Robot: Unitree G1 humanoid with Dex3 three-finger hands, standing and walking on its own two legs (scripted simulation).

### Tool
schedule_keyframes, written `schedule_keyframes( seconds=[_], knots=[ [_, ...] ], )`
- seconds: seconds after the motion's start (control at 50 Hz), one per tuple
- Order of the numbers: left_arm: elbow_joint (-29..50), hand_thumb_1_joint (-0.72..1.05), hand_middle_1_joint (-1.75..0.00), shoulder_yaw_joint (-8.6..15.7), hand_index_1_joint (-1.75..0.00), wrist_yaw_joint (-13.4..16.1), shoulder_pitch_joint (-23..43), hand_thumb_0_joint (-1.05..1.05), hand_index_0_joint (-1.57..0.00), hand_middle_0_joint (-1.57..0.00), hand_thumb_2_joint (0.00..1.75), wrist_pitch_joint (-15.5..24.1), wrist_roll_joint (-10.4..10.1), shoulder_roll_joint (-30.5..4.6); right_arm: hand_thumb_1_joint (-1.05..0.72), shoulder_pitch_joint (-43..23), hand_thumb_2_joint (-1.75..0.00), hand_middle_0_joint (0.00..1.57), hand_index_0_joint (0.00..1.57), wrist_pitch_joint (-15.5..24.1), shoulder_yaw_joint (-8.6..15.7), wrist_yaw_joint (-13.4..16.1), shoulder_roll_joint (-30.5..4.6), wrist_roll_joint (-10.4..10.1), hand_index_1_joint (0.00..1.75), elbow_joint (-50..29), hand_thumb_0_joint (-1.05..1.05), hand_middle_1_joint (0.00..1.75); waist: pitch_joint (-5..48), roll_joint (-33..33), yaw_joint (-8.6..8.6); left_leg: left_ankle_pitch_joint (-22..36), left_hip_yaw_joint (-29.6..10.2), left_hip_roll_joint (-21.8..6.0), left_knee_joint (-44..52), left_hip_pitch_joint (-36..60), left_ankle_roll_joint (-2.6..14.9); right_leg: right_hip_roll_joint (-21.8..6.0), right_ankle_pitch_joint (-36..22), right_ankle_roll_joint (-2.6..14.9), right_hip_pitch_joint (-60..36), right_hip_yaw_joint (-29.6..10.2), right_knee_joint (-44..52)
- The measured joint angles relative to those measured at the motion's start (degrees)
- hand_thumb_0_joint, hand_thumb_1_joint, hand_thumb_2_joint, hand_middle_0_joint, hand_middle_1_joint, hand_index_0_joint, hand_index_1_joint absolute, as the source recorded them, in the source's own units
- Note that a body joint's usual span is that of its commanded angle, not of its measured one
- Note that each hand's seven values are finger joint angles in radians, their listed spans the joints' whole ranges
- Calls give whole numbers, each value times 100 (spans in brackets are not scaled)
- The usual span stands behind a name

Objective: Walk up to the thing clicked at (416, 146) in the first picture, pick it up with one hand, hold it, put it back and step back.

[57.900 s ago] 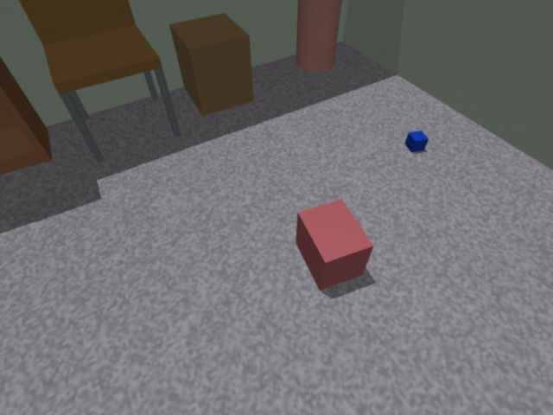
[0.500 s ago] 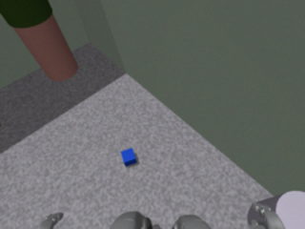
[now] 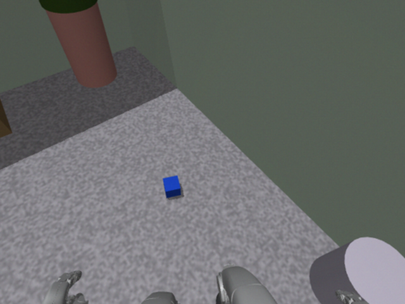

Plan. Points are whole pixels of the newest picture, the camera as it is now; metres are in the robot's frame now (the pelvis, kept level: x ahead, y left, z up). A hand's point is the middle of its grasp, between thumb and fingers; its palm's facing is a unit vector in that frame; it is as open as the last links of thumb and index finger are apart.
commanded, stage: step back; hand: left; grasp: from above
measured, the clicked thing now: (171, 186) +0.69 +0.13 -0.72
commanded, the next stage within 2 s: none
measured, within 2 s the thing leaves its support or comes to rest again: neither
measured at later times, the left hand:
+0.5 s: hand out of the picture -0.06 +0.23 -0.13, palm faces -0.06 -0.90 -0.42, open 7.4 cm
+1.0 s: hand out of the picture -0.25 +0.21 -0.16, palm faces -0.09 -0.91 -0.40, open 7.4 cm
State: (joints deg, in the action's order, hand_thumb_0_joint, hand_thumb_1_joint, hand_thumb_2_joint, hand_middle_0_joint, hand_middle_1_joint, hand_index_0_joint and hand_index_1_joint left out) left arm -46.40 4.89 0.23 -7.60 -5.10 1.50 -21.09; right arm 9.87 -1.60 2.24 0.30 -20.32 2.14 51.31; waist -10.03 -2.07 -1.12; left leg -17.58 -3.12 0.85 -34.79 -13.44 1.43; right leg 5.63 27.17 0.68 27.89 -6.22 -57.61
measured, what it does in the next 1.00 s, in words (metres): walks backwards: right foot, then left foot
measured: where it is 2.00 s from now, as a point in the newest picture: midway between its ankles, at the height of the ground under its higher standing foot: outside the picture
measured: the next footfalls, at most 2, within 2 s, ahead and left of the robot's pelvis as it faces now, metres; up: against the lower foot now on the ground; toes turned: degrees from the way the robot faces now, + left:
right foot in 0.28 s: -0.10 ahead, -0.16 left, +0.00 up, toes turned -2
left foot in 0.62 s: -0.19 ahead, +0.08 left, +0.00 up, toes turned -3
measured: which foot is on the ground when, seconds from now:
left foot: down 0.00-0.32, up 0.34-0.60, down 0.62-1.00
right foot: up 0.00-0.26, down 0.28-0.64, up 0.66-0.96, down 0.98-1.00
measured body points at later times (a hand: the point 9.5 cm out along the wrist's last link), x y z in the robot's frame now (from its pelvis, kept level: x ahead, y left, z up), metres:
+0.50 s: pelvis -0.16 -0.03 +0.00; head -0.12 -0.06 +0.45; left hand -0.06 +0.27 -0.10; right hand -0.09 -0.36 -0.13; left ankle -0.18 +0.11 -0.66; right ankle -0.14 -0.16 -0.73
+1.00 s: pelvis -0.35 -0.06 -0.02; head -0.30 -0.07 +0.43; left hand -0.25 +0.25 -0.14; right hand -0.23 -0.39 -0.11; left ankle -0.23 +0.08 -0.73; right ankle -0.40 -0.19 -0.74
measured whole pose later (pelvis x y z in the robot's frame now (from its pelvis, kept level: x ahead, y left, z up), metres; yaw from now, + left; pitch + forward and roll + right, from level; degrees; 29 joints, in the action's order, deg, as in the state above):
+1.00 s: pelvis -0.35 -0.06 -0.02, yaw -6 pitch -3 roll -1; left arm -50.8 4.6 0.1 -11.0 -2.2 1.4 -21.7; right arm 4.1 -2.1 2.9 0.7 -24.0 1.9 46.5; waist -9.9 1.5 0.9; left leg -10.9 -0.4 -5.4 -39.0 -25.5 0.1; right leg 1.6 23.8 -0.3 11.2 -2.5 -37.4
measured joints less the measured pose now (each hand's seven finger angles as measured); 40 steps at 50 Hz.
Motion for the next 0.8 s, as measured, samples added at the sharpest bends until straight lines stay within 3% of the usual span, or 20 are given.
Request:
schedule_keyframes(
  seconds=[0.06, 0.12, 0.18, 0.26, 0.3, 0.32, 0.38, 0.44, 0.48, 0.56, 0.6, 0.64, 0.68, 0.72, 0.76, 0.8],
  knots=[
    [-2, 90, -30, 69, -30, -33, -201, 0, -20, -21, 89, 48, -57, -78, -90, 9, -90, 20, 20, -5, -29, 24, 55, 20, 30, 7, 1, 30, 186, 8, 105, 321, 49, -147, 335, -111, -45, 213, -109, 10, 34, -296, -1096],
    [-16, 90, -30, 142, -30, -29, -344, 0, -20, -21, 89, 88, -51, -183, -90, -92, -90, 20, 21, 46, -18, 45, 53, -17, 30, -122, 1, 30, 183, -26, 175, 532, 109, -205, 413, -316, -68, 95, -111, -134, -315, -392, -1087],
    [-60, 90, -30, 166, -30, -3, -443, 0, -20, -21, 90, 100, -35, -272, -90, -275, -90, 20, 21, 89, -2, 61, 16, -47, 30, -309, 1, 30, 69, -58, 238, 650, 239, -269, 301, -561, -84, -144, 54, -257, -769, -324, -289],
    [-186, 90, -30, 119, -30, -16, -490, 0, -20, -20, 90, 154, -36, -263, -90, -523, -90, 20, 21, 46, 17, 55, -134, -50, 30, -518, 1, 30, -54, 29, 269, 737, 394, -394, -45, -960, -201, -493, -179, -199, -1451, 72, 1585],
    [-329, 91, -30, 85, -30, -29, -411, 0, -20, -20, 90, 207, 2, -77, -90, -634, -90, 20, 21, -24, 76, 60, -304, -94, 30, -510, 0, 30, -179, 418, 187, 758, 209, -585, -298, -1137, -230, -324, -446, -115, -1662, 303, 2089],
    [-349, 91, -30, 45, -30, -59, -417, 0, -20, -20, 90, 220, 35, 29, -90, -625, -90, 20, 20, -75, 110, 73, -369, -123, 30, -476, 0, 30, -179, 604, 118, 575, 10, -572, -407, -1220, -159, -247, -507, -90, -1645, 414, 2086],
    [-262, 90, -30, -46, -30, -121, -586, 0, -20, -21, 89, 198, 76, 107, -90, -419, -90, 20, 20, -179, 146, 134, -320, -183, 30, -319, 1, 30, 69, 401, 269, -815, -195, 53, -1665, -1495, -132, -496, -592, -17, -1365, 231, 1914],
    [-225, 90, -30, -59, -30, -80, -602, 0, -21, -21, 89, 166, 92, 171, -90, -162, -90, 20, 20, -154, 118, 115, -345, -227, 30, -244, 1, 30, 246, 314, 245, -909, -359, 486, -2730, -1507, -109, -668, -867, -25, -1247, 196, 2144],
    [-137, 90, -30, -45, -30, -47, -509, 0, -21, -21, 89, 172, 112, 165, -90, -8, -90, 20, 20, -116, 104, 135, -357, -224, 30, -215, 1, 30, 296, 327, 205, -924, -399, 575, -2957, -1353, -138, -683, -1014, -36, -1096, 257, 2209],
    [171, 90, -30, -22, -30, 52, -176, 0, -21, -21, 89, 211, 130, 45, -90, 173, -90, 20, 20, -73, 68, 157, -285, -184, 30, -148, 1, 30, 168, 311, 86, -1144, -167, 354, -1856, -653, -176, -674, -1220, -41, -783, 509, 2146],
    [333, 90, -30, -22, -30, 79, 34, 0, -21, -21, 89, 200, 83, -49, -90, 245, -90, 20, 20, -22, 55, 143, -213, -142, 30, -129, 1, 30, 63, 240, 15, -753, 27, 187, -672, -191, -145, -717, -1226, -61, -583, 671, 1925],
    [404, 90, -30, 5, -30, 85, 268, 0, -21, -21, 89, 154, 26, -194, -90, 183, -90, 20, 20, 8, 62, 135, -16, -82, 30, -33, 1, 30, -180, -159, 78, -255, 225, 358, -150, 41, -32, -919, -1201, -73, -421, 547, 1594],
    [360, 90, -30, 26, -30, 107, 312, 0, -20, -21, 90, 84, -18, -190, -90, 171, -90, 20, 20, -8, -2, 75, 95, -32, 30, -29, 1, 30, -219, -303, 141, -184, 321, 340, -183, -20, 16, -689, -379, -5, -230, 237, 1022],
    [241, 90, -30, -24, -30, 98, 279, 0, -20, -20, 90, 14, -30, -105, -90, 196, -90, 20, 20, 12, -34, 55, 79, -19, 30, -66, 1, 30, -133, -103, -11, -72, 134, 137, -190, -158, 39, -266, 242, 1, -64, 97, 18],
    [172, 90, -30, -46, -30, 56, 193, 0, -20, -20, 89, -13, -68, -76, -90, 174, -90, 20, 21, 17, -47, 82, 66, 10, 30, -89, 1, 30, -19, -36, -15, 150, 101, -4, 17, -228, 21, -9, 250, 19, 26, -129, -849],
    [151, 90, -30, -42, -30, 22, 58, 0, -20, -21, 89, 8, -79, -82, -90, 97, -90, 20, 21, 26, -40, 99, 32, 3, 30, -147, 1, 30, 84, -36, 48, 347, 162, -106, 178, -340, -18, 72, 126, -11, -6, -297, -1316]
  ],
)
